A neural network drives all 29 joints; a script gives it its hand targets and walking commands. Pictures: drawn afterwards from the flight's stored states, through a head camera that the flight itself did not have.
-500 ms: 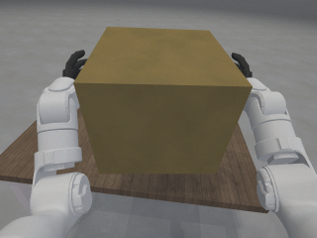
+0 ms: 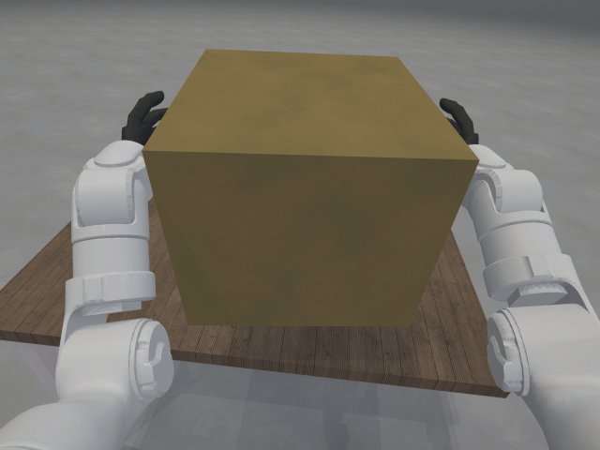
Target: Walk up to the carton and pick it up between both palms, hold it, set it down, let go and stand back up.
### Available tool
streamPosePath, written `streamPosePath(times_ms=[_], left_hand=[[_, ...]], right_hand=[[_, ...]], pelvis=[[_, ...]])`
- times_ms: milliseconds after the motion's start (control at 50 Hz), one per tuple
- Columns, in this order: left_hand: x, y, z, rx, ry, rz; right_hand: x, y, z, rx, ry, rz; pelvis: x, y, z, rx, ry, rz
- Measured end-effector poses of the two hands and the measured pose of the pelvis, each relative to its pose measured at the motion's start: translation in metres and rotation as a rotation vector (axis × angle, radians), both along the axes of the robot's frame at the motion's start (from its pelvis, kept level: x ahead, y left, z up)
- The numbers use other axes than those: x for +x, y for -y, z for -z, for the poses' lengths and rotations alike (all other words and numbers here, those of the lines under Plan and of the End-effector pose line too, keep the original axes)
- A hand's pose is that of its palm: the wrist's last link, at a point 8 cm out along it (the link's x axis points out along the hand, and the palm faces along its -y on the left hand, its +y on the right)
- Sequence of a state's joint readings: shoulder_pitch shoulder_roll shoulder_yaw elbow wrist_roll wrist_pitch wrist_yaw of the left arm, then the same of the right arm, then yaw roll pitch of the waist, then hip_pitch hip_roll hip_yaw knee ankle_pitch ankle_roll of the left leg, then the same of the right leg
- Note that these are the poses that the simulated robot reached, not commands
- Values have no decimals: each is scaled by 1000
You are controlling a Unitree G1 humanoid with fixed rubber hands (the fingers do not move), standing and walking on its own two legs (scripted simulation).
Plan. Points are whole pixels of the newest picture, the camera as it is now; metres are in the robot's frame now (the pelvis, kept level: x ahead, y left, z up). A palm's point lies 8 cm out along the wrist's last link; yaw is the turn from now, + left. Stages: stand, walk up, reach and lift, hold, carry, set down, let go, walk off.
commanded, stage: hold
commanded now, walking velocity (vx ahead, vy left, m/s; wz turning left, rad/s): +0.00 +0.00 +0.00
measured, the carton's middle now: (301, 179) +0.42 -0.01 +0.21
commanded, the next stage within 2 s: none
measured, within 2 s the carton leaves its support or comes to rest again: neither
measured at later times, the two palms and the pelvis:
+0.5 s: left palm (130, 158) +0.36 +0.20 +0.27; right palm (453, 152) +0.37 -0.19 +0.28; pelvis +0.00 +0.00 +0.00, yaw +0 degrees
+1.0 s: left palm (133, 157) +0.36 +0.20 +0.27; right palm (454, 151) +0.37 -0.19 +0.28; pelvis +0.00 +0.00 +0.00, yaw +0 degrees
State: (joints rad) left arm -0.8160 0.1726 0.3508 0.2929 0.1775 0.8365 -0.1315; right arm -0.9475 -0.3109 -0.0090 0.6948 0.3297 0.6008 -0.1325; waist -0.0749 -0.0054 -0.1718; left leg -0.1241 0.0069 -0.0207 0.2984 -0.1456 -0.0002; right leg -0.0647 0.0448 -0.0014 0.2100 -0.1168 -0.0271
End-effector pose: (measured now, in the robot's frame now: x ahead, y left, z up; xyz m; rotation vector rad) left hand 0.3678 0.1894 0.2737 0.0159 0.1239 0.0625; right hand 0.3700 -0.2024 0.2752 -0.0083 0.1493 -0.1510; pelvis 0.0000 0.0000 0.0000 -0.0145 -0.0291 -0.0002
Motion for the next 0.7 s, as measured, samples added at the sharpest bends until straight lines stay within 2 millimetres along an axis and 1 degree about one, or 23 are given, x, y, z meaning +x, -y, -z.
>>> streamPosePath(times_ms=[120,260,340,560,700], left_hand=[[2,0,0,-3,8,-1],[-9,-9,4,-36,13,-30],[-11,-11,7,-37,11,-32],[-9,-8,1,-18,8,-22],[-8,-7,1,-21,4,-22]], right_hand=[[2,0,-1,-17,7,-3],[2,-9,-6,-27,12,-28],[1,-12,-8,-17,11,-27],[-1,-8,-7,-3,7,-17],[-1,-7,-7,-6,3,-18]], pelvis=[[3,1,0,1,-10,1],[5,3,1,1,20,1],[3,3,1,1,23,-5],[-2,-2,1,1,10,3],[-3,-2,0,1,8,8]])
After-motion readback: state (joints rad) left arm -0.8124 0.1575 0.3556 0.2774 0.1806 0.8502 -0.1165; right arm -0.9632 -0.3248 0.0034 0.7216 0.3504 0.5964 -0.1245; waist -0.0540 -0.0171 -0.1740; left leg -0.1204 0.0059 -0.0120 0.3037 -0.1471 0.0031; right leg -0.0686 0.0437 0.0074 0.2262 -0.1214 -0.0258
